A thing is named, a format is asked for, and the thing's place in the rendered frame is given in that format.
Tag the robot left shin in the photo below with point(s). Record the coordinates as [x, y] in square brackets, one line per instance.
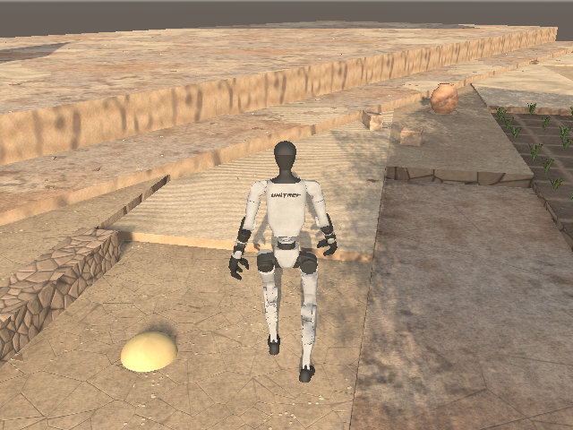
[271, 313]

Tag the robot right upper arm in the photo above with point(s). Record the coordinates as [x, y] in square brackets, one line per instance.
[313, 188]

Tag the left robot forearm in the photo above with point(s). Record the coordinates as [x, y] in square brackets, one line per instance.
[241, 241]

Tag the right robot forearm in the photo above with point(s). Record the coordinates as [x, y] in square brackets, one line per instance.
[328, 232]

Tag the robot left upper arm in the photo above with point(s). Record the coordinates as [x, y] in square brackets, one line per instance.
[253, 203]

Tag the robot left foot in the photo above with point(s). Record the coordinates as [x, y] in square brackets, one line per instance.
[274, 347]

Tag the right robot hand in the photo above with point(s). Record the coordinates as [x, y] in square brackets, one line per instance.
[333, 247]

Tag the left robot hand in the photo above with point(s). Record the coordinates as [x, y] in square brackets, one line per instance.
[233, 266]

